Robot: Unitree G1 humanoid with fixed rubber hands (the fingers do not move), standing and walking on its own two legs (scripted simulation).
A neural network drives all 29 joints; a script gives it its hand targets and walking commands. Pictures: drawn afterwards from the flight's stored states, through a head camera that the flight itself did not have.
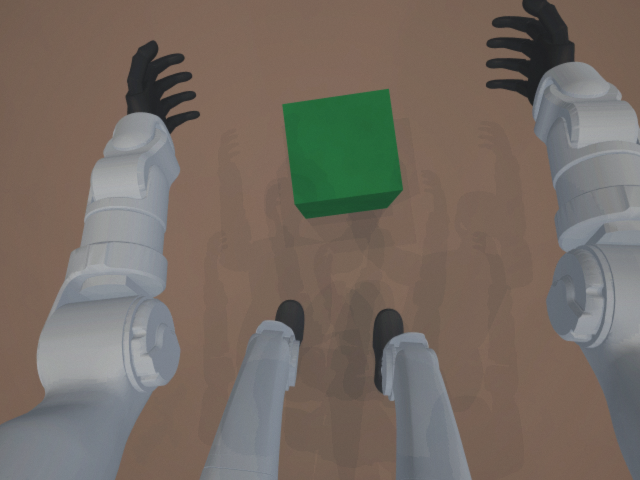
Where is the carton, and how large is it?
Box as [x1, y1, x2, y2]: [282, 89, 402, 218]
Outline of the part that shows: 388,89 282,104 294,203 305,218 387,207 401,191 402,186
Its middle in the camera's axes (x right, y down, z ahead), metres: +0.05 -0.18 +0.88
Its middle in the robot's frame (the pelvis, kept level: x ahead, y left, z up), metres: +0.57 +0.03 -0.54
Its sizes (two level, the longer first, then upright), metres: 0.210 0.200 0.250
